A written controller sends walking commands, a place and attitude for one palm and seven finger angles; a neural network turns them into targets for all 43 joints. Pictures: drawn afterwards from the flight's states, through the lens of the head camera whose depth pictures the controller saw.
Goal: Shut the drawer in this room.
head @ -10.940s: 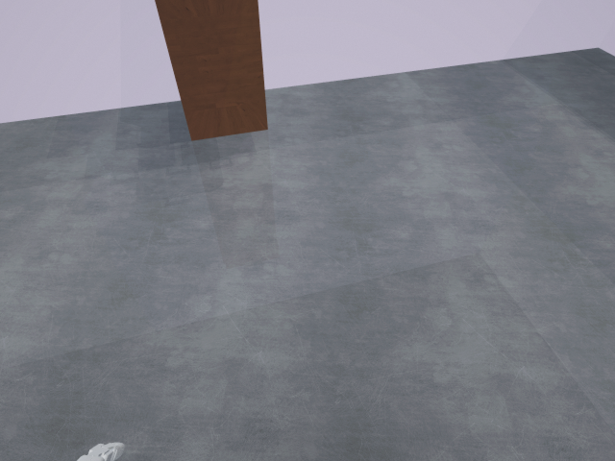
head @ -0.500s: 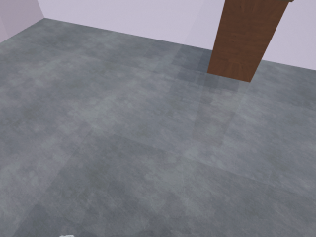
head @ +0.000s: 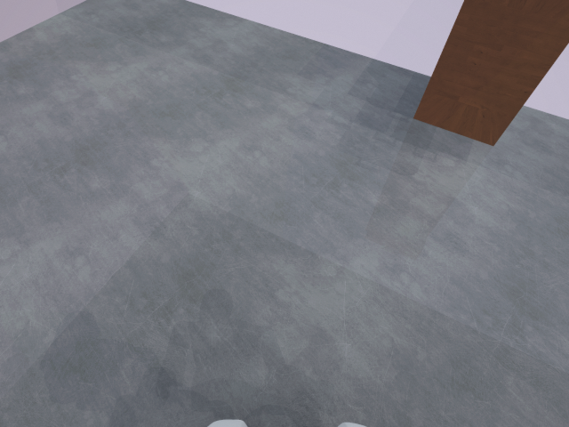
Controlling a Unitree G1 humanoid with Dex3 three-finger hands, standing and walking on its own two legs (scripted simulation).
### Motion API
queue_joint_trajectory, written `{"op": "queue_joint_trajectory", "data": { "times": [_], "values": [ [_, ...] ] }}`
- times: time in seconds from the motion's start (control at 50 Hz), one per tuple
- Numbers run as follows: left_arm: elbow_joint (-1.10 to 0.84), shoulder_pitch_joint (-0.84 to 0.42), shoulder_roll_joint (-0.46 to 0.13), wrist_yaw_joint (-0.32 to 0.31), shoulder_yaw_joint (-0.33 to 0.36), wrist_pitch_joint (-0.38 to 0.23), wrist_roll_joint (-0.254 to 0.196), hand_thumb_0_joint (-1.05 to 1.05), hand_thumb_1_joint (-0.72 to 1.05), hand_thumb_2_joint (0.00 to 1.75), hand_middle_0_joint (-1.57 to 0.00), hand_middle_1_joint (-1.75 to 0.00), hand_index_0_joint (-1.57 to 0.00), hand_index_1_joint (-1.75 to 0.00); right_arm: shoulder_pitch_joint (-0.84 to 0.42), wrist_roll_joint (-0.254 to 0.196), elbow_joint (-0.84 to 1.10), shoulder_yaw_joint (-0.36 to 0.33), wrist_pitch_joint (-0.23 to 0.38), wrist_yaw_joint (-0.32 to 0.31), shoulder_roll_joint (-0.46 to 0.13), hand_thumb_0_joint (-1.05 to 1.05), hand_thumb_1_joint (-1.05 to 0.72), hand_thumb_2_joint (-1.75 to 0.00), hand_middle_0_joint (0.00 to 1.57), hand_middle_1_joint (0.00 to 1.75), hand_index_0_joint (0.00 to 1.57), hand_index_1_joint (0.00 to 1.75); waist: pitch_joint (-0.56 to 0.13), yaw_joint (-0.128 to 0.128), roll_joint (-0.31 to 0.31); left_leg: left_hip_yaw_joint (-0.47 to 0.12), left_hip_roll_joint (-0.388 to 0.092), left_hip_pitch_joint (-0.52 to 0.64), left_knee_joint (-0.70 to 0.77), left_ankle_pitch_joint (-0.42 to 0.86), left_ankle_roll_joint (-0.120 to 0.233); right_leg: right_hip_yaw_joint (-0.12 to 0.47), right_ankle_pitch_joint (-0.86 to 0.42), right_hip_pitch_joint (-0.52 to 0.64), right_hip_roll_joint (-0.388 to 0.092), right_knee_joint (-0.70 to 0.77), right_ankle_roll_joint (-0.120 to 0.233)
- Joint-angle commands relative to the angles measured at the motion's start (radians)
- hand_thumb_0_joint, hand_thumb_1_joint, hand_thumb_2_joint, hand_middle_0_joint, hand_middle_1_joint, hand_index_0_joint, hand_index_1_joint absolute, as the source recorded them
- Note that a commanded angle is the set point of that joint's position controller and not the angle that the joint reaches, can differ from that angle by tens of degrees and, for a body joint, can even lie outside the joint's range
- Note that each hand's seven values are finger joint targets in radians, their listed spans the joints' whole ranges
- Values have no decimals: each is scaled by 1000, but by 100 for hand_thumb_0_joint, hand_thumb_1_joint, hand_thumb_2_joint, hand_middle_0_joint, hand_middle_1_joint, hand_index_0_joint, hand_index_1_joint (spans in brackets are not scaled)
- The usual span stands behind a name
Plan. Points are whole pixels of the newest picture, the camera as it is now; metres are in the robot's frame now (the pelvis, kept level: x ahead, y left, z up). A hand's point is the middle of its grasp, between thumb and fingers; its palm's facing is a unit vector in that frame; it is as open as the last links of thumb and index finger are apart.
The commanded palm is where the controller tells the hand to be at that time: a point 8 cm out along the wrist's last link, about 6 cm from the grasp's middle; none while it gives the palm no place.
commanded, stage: stand and wait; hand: left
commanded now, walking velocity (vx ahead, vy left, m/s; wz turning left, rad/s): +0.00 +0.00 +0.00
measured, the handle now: out of the picture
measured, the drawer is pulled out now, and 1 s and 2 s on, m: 0.22 0.22 0.22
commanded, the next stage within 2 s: turn or walk to find it in 0.08 s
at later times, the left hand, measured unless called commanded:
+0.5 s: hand out of the picture +0.02 +0.13 -0.14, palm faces +0.20 -0.94 -0.28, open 7.4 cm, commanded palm none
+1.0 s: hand out of the picture -0.10 +0.14 -0.16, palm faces +0.35 -0.91 -0.23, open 7.4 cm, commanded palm none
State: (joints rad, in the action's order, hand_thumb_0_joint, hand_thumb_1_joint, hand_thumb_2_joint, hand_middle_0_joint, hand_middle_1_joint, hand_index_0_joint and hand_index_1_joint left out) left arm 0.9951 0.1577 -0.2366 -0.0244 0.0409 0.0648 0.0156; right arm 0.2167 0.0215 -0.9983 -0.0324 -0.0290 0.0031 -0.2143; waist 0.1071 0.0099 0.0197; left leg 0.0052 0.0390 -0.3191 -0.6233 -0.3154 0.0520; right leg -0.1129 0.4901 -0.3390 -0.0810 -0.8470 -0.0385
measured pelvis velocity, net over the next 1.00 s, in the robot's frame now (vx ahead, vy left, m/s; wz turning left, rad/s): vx -0.04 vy -0.05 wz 0.31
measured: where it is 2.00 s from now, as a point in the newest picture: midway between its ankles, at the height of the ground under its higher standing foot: outside the picture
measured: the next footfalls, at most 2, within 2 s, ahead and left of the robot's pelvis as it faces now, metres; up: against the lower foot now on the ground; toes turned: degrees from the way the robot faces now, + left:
right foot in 0.32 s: +0.03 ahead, -0.17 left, +0.00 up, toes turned +5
left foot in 0.74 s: -0.05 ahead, +0.07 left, +0.00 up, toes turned +19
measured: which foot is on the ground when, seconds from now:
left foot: down 0.00-0.32, up 0.34-0.72, down 0.74-1.00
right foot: up 0.00-0.30, down 0.32-0.76, up 0.78-1.00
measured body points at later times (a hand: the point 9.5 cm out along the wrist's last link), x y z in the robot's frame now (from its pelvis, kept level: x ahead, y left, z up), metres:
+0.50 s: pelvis -0.02 -0.08 +0.01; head +0.02 -0.10 +0.46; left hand +0.00 +0.18 -0.11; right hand +0.09 -0.33 -0.15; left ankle -0.06 +0.07 -0.64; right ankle -0.01 -0.17 -0.73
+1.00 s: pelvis -0.04 -0.05 +0.01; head -0.01 -0.04 +0.46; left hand -0.11 +0.18 -0.15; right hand +0.12 -0.24 -0.14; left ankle -0.09 +0.06 -0.73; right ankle -0.02 -0.18 -0.72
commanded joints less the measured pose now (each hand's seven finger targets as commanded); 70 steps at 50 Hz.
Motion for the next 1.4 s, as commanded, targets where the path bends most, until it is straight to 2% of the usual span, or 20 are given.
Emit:
{"op": "queue_joint_trajectory", "data": {
  "times": [0.0,0.16,0.26,0.3,0.32,0.4,0.64,0.68,0.72,0.78,0.86,0.98,1.04,1.06,1.1,1.28,1.3,1.32,1.34,1.38],
  "values": [
    [-87,-12,-93,-2,20,-44,3,0,90,90,-20,-30,-20,-30,54,0,53,-46,30,-33,-203,0,-90,-90,20,30,20,30,-182,7,-121,-393,-309,238,292,440,152,139,-10,-205,12,-265,-10],
    [-95,-32,-58,1,7,-44,-6,0,90,90,-20,-30,-20,-30,71,3,39,-55,21,-29,-196,0,-90,-90,20,30,20,30,-168,26,-173,-335,-257,214,267,541,138,106,-10,-68,50,36,-24],
    [-62,108,-89,-5,22,-58,-9,0,90,90,-20,-30,-20,-30,5,-6,71,-68,9,-16,-192,0,-90,-90,20,30,20,30,-170,-35,-148,-312,-173,7,182,329,48,81,-267,231,54,437,-19],
    [-75,117,-226,-14,48,-73,14,0,90,90,-20,-30,-20,-30,15,-13,110,-52,9,-6,-86,0,-90,-90,20,30,20,30,-141,-36,255,-71,19,-267,-114,-131,-77,447,-266,344,-311,593,108],
    [-96,109,-235,-12,48,-67,6,0,90,90,-20,-30,-20,-30,-40,-2,122,-65,-4,-9,-124,0,-90,-90,20,30,20,30,-103,-61,240,-80,-4,-243,-309,-253,-78,473,-296,182,-394,616,184],
    [-128,-16,-129,-8,27,-74,7,0,90,90,-20,-30,-20,-30,20,1,61,-66,-25,10,-107,0,-90,-90,20,30,20,30,-31,29,120,-55,-52,-217,-582,-65,-92,205,-391,76,-216,559,150],
    [-11,181,-164,-13,26,-80,18,0,90,90,-20,-30,-20,-30,-92,-18,53,-17,4,-7,-64,0,-90,-90,20,30,20,30,-142,-56,184,48,-54,-19,-12,-113,-98,167,-833,300,-217,442,185],
    [5,142,-155,-13,22,-76,4,0,90,90,-20,-30,-20,-30,-18,-17,15,-11,17,-12,-68,0,-90,-90,20,30,20,30,-160,-14,172,62,-60,139,206,83,-88,119,-728,236,-178,398,126],
    [5,178,-79,-8,5,-68,-5,0,90,90,-20,-30,-20,-30,-5,-8,1,-25,38,-17,-159,0,-90,-90,20,30,20,30,-210,-17,-91,-116,-254,346,245,433,-18,46,-413,54,-73,306,33],
    [25,97,-48,-7,-16,-52,-4,0,90,90,-20,-30,-20,-30,-39,-7,-22,-18,37,-36,-161,0,-90,-90,20,30,20,30,-97,5,-261,-196,-340,232,316,616,89,29,-13,8,-19,158,-12],
    [52,115,-49,1,-7,-48,-5,0,90,90,-20,-30,-20,-30,-65,-7,-26,-25,30,-43,-161,0,-90,-90,20,30,20,30,-92,-8,-190,-158,-304,266,261,742,101,51,-21,-18,-11,115,-11],
    [49,193,-48,-2,6,-62,0,0,90,90,-20,-30,-20,-30,-89,-11,3,-48,19,-30,-157,0,-90,-90,20,30,20,30,-128,-45,-115,-150,-224,152,177,508,46,20,-262,149,5,394,-22],
    [24,201,-181,-11,40,-74,13,0,90,90,-20,-30,-20,-30,-102,-16,56,-41,7,-15,-69,0,-90,-90,20,30,20,30,-113,-66,283,30,-25,-111,-153,-153,-71,299,-544,269,-328,540,149],
    [17,206,-173,-11,41,-73,12,0,90,90,-20,-30,-20,-30,-142,-10,63,-46,-6,-15,-88,0,-90,-90,20,30,20,30,-76,-88,284,-19,-51,-136,-320,-257,-65,325,-547,191,-362,562,204],
    [-14,135,-141,-11,32,-71,15,0,90,90,-20,-30,-20,-30,-119,-13,50,-49,-10,-5,-74,0,-90,-90,20,30,20,30,-46,-43,153,-27,-64,-158,-459,-200,-71,203,-615,163,-302,523,200],
    [-60,73,-188,-6,57,-55,10,0,90,90,-20,-30,-20,-30,-17,-9,63,-35,6,10,-72,0,-90,-90,20,30,20,30,-122,-8,124,102,-72,65,70,33,-88,-8,-510,147,-251,347,96],
    [-70,72,-165,-4,54,-47,1,0,90,90,-20,-30,-20,-30,24,-7,58,-44,15,11,-115,0,-90,-90,20,30,20,30,-146,16,6,38,-115,176,194,141,-74,-36,-398,59,-217,232,49],
    [-101,92,-99,3,46,-38,-6,0,90,90,-20,-30,-20,-30,55,2,70,-67,24,8,-221,0,-90,-90,20,30,20,30,-152,22,-296,-312,-343,243,287,331,23,-82,-62,-139,-80,33,-29],
    [-138,23,-79,3,28,-33,2,0,90,90,-20,-30,-20,-30,94,1,69,-77,18,3,-277,0,-90,-90,20,30,20,30,-125,51,-316,-413,-459,163,357,359,111,-8,148,-163,-34,-127,-32],
    [-128,-34,-79,0,40,-21,4,0,90,90,-20,-30,-20,-30,54,6,63,-72,20,-18,-240,0,-90,-90,20,30,20,30,-99,39,-274,-401,-390,96,383,162,112,101,56,-213,-36,-273,-20]
  ]
}}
